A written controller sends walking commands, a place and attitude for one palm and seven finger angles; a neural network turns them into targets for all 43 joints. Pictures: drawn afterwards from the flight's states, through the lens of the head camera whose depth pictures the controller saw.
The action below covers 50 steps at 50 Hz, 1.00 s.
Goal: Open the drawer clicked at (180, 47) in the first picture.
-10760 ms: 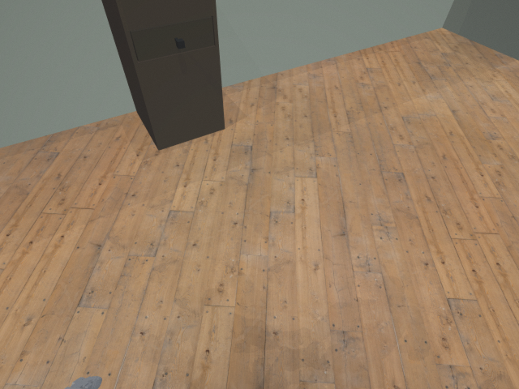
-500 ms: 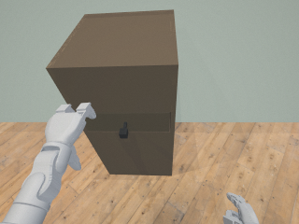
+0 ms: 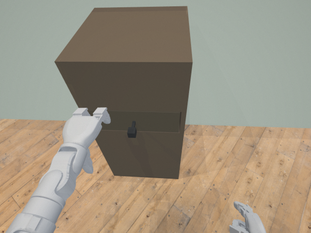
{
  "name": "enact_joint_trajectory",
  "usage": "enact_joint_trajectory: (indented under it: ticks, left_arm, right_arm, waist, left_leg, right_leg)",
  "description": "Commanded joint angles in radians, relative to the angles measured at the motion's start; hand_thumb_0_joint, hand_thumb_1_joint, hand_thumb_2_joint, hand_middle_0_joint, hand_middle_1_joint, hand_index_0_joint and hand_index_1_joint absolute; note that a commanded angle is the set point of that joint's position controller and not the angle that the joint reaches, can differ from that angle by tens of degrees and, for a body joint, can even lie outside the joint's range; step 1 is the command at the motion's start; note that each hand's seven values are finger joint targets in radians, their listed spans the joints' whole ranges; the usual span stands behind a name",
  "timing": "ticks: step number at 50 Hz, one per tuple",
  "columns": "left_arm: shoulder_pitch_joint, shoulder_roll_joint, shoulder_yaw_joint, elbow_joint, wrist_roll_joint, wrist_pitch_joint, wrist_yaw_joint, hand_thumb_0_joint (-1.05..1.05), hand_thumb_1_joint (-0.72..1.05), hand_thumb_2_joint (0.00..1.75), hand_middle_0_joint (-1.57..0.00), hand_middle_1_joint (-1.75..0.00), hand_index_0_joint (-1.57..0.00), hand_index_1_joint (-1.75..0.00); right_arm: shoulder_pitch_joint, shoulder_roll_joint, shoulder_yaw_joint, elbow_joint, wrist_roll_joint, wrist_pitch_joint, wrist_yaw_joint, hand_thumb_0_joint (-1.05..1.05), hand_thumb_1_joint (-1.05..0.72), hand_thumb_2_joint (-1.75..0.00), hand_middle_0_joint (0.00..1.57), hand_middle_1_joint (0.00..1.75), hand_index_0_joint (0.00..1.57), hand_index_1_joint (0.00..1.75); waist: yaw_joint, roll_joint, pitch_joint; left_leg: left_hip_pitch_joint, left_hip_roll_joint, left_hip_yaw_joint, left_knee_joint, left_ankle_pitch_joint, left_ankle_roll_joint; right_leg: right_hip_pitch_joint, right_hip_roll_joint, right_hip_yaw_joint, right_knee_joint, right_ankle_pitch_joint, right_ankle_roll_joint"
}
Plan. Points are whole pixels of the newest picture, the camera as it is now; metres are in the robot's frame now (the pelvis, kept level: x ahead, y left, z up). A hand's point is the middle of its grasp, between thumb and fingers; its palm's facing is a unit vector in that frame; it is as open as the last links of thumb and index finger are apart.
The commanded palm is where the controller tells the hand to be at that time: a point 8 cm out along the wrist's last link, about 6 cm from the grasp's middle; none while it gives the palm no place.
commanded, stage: move the hooked fingers above the handle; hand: left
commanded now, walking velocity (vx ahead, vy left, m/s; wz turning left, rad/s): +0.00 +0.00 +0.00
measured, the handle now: (132, 129) +0.52 +0.17 -0.16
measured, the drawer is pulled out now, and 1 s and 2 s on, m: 0.00 0.00 0.00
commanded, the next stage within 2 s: none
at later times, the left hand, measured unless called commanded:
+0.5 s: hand (112, 133) +0.39 +0.19 -0.01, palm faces +0.01 -0.03 -1.00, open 13.8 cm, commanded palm +0.37 +0.20 +0.05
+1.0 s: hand (124, 132) +0.44 +0.17 -0.07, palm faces -0.03 +0.00 -1.00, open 13.8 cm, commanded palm +0.43 +0.17 -0.01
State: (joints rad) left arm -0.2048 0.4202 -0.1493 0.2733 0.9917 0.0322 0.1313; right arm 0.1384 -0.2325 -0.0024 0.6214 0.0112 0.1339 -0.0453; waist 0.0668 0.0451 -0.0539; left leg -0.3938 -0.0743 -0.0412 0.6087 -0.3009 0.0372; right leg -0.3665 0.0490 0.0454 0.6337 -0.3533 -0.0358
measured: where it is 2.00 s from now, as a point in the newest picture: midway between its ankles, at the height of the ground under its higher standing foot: outside the picture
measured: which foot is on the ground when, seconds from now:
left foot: down 0.00-1.00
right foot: down 0.00-1.00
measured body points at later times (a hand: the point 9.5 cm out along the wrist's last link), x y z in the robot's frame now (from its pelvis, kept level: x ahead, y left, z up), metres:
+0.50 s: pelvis +0.01 +0.00 -0.02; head +0.05 -0.02 +0.43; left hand +0.39 +0.19 +0.05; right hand +0.10 -0.26 -0.15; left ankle +0.00 +0.10 -0.73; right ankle -0.02 -0.10 -0.73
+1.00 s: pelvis +0.00 -0.01 -0.05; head +0.09 -0.01 +0.39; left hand +0.44 +0.17 -0.01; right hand +0.05 -0.27 -0.18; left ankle +0.00 +0.10 -0.73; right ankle -0.02 -0.10 -0.73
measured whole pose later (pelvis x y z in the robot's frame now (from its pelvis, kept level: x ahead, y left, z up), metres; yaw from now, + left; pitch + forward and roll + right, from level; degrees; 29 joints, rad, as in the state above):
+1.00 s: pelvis +0.00 -0.01 -0.05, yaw -1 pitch +21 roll -1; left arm -0.67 0.32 -0.10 1.05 1.12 0.06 0.50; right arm 0.28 -0.23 -0.07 0.71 -0.02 0.11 0.00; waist -0.08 0.04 -0.20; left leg -0.89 -0.05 -0.03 0.96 -0.44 0.03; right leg -0.85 0.09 0.03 0.96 -0.47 -0.05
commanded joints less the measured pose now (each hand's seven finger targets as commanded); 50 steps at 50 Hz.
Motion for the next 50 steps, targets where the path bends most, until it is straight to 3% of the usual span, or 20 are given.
enact_joint_trajectory:
  ticks: [1, 2, 3, 4, 7, 9, 12, 15, 17, 19, 23, 26, 29, 31, 34, 38, 43, 46, 48, 50]
  left_arm:
    - [-0.409, 0.201, 0.15, -0.139, 0.029, -0.042, 0.095, 0.0, -0.5, 0.3, -0.3, -1.2, -0.3, -1.2]
    - [-0.402, 0.219, 0.172, -0.124, 0.032, -0.042, 0.109, 0.0, -0.5, 0.3, -0.3, -1.2, -0.3, -1.2]
    - [-0.406, 0.177, 0.137, -0.105, 0.028, -0.04, 0.12, 0.0, -0.5, 0.3, -0.3, -1.2, -0.3, -1.2]
    - [-0.395, 0.184, 0.153, -0.074, 0.032, -0.034, 0.131, 0.0, -0.5, 0.3, -0.3, -1.2, -0.3, -1.2]
    - [-0.415, 0.133, 0.108, -0.007, 0.044, -0.006, 0.151, 0.0, -0.5, 0.3, -0.3, -1.2, -0.3, -1.2]
    - [-0.445, 0.105, 0.074, -0.007, 0.051, 0.006, 0.161, 0.0, -0.5, 0.3, -0.3, -1.2, -0.3, -1.2]
    - [-0.444, 0.083, 0.062, 0.019, 0.054, 0.016, 0.171, 0.0, -0.5, 0.3, -0.3, -1.2, -0.3, -1.2]
    - [-0.487, 0.094, 0.073, 0.051, 0.062, 0.011, 0.195, 0.0, -0.5, 0.3, -0.3, -1.2, -0.3, -1.2]
    - [-0.495, 0.135, 0.117, 0.093, 0.077, 0.008, 0.22, 0.0, -0.5, 0.3, -0.3, -1.2, -0.3, -1.2]
    - [-0.516, 0.145, 0.132, 0.119, 0.085, 0.003, 0.248, 0.0, -0.5, 0.3, -0.3, -1.2, -0.3, -1.2]
    - [-0.557, 0.093, 0.097, 0.197, 0.096, 0.017, 0.292, 0.0, -0.5, 0.3, -0.3, -1.2, -0.3, -1.2]
    - [-0.596, 0.069, 0.075, 0.287, 0.091, 0.034, 0.299, 0.0, -0.5, 0.3, -0.3, -1.2, -0.3, -1.2]
    - [-0.654, 0.104, 0.094, 0.337, 0.1, 0.023, 0.298, 0.0, -0.5, 0.3, -0.3, -1.2, -0.3, -1.2]
    - [-0.69, 0.06, 0.06, 0.358, 0.099, 0.006, 0.299, 0.0, -0.5, 0.3, -0.3, -1.2, -0.3, -1.2]
    - [-0.705, 0.101, 0.101, 0.425, 0.111, -0.022, 0.317, 0.0, -0.5, 0.3, -0.3, -1.2, -0.3, -1.2]
    - [-0.753, 0.085, 0.103, 0.452, 0.132, -0.038, 0.364, 0.0, -0.5, 0.3, -0.3, -1.2, -0.3, -1.2]
    - [-0.815, 0.08, 0.102, 0.561, 0.139, 0.013, 0.412, 0.0, -0.5, 0.3, -0.3, -1.2, -0.3, -1.2]
    - [-0.878, 0.096, 0.106, 0.573, 0.135, 0.034, 0.419, 0.0, -0.5, 0.3, -0.3, -1.2, -0.3, -1.2]
    - [-0.91, 0.066, 0.086, 0.571, 0.133, 0.031, 0.417, 0.0, -0.5, 0.3, -0.3, -1.2, -0.3, -1.2]
    - [-0.905, 0.073, 0.091, 0.611, 0.133, 0.032, 0.413, 0.0, -0.5, 0.3, -0.3, -1.2, -0.3, -1.2]
  right_arm:
    - [-0.043, -0.109, -0.057, -0.118, -0.007, -0.043, -0.012, 0.0, -0.9, -0.9, 0.2, 0.3, 0.2, 0.3]
    - [-0.035, -0.115, -0.06, -0.117, -0.008, -0.041, -0.01, 0.0, -0.9, -0.9, 0.2, 0.3, 0.2, 0.3]
    - [-0.032, -0.109, -0.06, -0.119, -0.006, -0.041, -0.008, 0.0, -0.9, -0.9, 0.2, 0.3, 0.2, 0.3]
    - [-0.029, -0.11, -0.064, -0.114, -0.003, -0.04, -0.007, 0.0, -0.9, -0.9, 0.2, 0.3, 0.2, 0.3]
    - [-0.01, -0.119, -0.071, -0.111, -0.001, -0.035, 0.003, 0.0, -0.9, -0.9, 0.2, 0.3, 0.2, 0.3]
    - [0.003, -0.12, -0.076, -0.111, -0.002, -0.029, 0.006, 0.0, -0.9, -0.9, 0.2, 0.3, 0.2, 0.3]
    - [0.022, -0.125, -0.084, -0.11, -0.003, -0.024, 0.009, 0.0, -0.9, -0.9, 0.2, 0.3, 0.2, 0.3]
    - [0.039, -0.125, -0.087, -0.101, -0.003, -0.021, 0.005, 0.0, -0.9, -0.9, 0.2, 0.3, 0.2, 0.3]
    - [0.049, -0.129, -0.088, -0.095, -0.007, -0.02, 0.002, 0.0, -0.9, -0.9, 0.2, 0.3, 0.2, 0.3]
    - [0.062, -0.125, -0.09, -0.09, -0.006, -0.02, 0.0, 0.0, -0.9, -0.9, 0.2, 0.3, 0.2, 0.3]
    - [0.085, -0.123, -0.099, -0.075, -0.007, -0.025, 0.009, 0.0, -0.9, -0.9, 0.2, 0.3, 0.2, 0.3]
    - [0.106, -0.126, -0.099, -0.063, -0.006, -0.026, 0.01, 0.0, -0.9, -0.9, 0.2, 0.3, 0.2, 0.3]
    - [0.126, -0.129, -0.102, -0.055, -0.007, -0.028, 0.005, 0.0, -0.9, -0.9, 0.2, 0.3, 0.2, 0.3]
    - [0.141, -0.124, -0.105, -0.049, -0.008, -0.034, 0.004, 0.0, -0.9, -0.9, 0.2, 0.3, 0.2, 0.3]
    - [0.163, -0.125, -0.107, -0.038, -0.013, -0.04, 0.005, 0.0, -0.9, -0.9, 0.2, 0.3, 0.2, 0.3]
    - [0.188, -0.121, -0.114, -0.025, -0.025, -0.046, 0.02, 0.0, -0.9, -0.9, 0.2, 0.3, 0.2, 0.3]
    - [0.208, -0.128, -0.117, -0.004, -0.03, -0.042, 0.036, 0.0, -0.9, -0.9, 0.2, 0.3, 0.2, 0.3]
    - [0.224, -0.131, -0.116, 0.0, -0.033, -0.042, 0.035, 0.0, -0.9, -0.9, 0.2, 0.3, 0.2, 0.3]
    - [0.235, -0.13, -0.12, 0.008, -0.037, -0.046, 0.037, 0.0, -0.9, -0.9, 0.2, 0.3, 0.2, 0.3]
    - [0.243, -0.132, -0.118, 0.016, -0.037, -0.048, 0.036, 0.0, -0.9, -0.9, 0.2, 0.3, 0.2, 0.3]
  waist:
    - [-0.021, -0.001, -0.293]
    - [-0.016, -0.008, -0.315]
    - [-0.025, -0.014, -0.314]
    - [-0.022, -0.017, -0.317]
    - [-0.036, -0.038, -0.318]
    - [-0.046, -0.019, -0.351]
    - [-0.052, -0.038, -0.364]
    - [-0.061, -0.062, -0.361]
    - [-0.054, -0.069, -0.37]
    - [-0.053, -0.039, -0.386]
    - [-0.071, -0.017, -0.413]
    - [-0.094, -0.06, -0.392]
    - [-0.1, -0.063, -0.417]
    - [-0.116, -0.054, -0.435]
    - [-0.12, -0.07, -0.43]
    - [-0.123, -0.007, -0.506]
    - [-0.157, -0.046, -0.499]
    - [-0.168, -0.03, -0.546]
    - [-0.179, -0.013, -0.576]
    - [-0.186, -0.026, -0.56]
  left_leg:
    - [0.139, 0.025, 0.027, -0.023, 0.247, -0.002]
    - [0.129, 0.023, 0.023, -0.015, 0.26, -0.003]
    - [0.116, 0.023, 0.026, -0.007, 0.262, -0.003]
    - [0.106, 0.026, 0.027, -0.001, 0.268, -0.004]
    - [0.084, 0.031, 0.024, 0.011, 0.282, -0.008]
    - [0.099, 0.035, 0.025, 0.028, 0.308, -0.007]
    - [0.088, 0.038, 0.019, 0.045, 0.341, -0.006]
    - [0.059, 0.038, 0.026, 0.056, 0.307, 0.0]
    - [0.035, 0.036, 0.027, 0.065, 0.307, 0.001]
    - [0.021, 0.035, 0.033, 0.075, 0.306, 0.0]
    - [0.013, 0.038, 0.037, 0.104, 0.311, 0.0]
    - [-0.032, 0.037, 0.042, 0.113, 0.277, 0.004]
    - [-0.063, 0.035, 0.047, 0.133, 0.261, 0.009]
    - [-0.07, 0.034, 0.048, 0.155, 0.265, 0.012]
    - [-0.123, 0.034, 0.046, 0.184, 0.244, 0.014]
    - [-0.137, 0.034, 0.043, 0.236, 0.285, 0.009]
    - [-0.21, 0.035, 0.044, 0.277, 0.247, 0.011]
    - [-0.217, 0.034, 0.046, 0.295, 0.237, 0.014]
    - [-0.197, 0.039, 0.04, 0.308, 0.26, 0.013]
    - [-0.219, 0.041, 0.039, 0.32, 0.243, 0.014]
  right_leg:
    - [-0.004, -0.007, -0.007, -0.056, 0.243, -0.021]
    - [0.006, -0.002, -0.004, -0.049, 0.256, -0.022]
    - [0.001, -0.006, -0.009, -0.041, 0.267, -0.02]
    - [-0.01, -0.003, -0.009, -0.032, 0.273, -0.022]
    - [-0.038, 0.004, -0.018, -0.017, 0.276, -0.023]
    - [-0.053, 0.001, -0.016, -0.003, 0.297, -0.024]
    - [-0.059, 0.005, -0.017, 0.011, 0.32, -0.024]
    - [-0.07, 0.002, -0.015, 0.019, 0.312, -0.02]
    - [-0.069, 0.006, -0.011, 0.029, 0.315, -0.022]
    - [-0.076, 0.005, -0.009, 0.041, 0.321, -0.023]
    - [-0.117, 0.01, -0.015, 0.062, 0.319, -0.024]
    - [-0.13, 0.009, -0.014, 0.061, 0.32, -0.018]
    - [-0.132, 0.005, -0.002, 0.072, 0.33, -0.015]
    - [-0.154, 0.002, -0.003, 0.083, 0.341, -0.012]
    - [-0.186, 0.004, 0.0, 0.105, 0.33, -0.011]
    - [-0.234, 0.008, -0.004, 0.159, 0.359, -0.015]
    - [-0.286, 0.011, -0.007, 0.183, 0.34, -0.008]
    - [-0.285, 0.01, -0.004, 0.194, 0.342, -0.004]
    - [-0.309, 0.012, -0.011, 0.209, 0.347, -0.004]
    - [-0.33, 0.014, -0.013, 0.214, 0.33, -0.003]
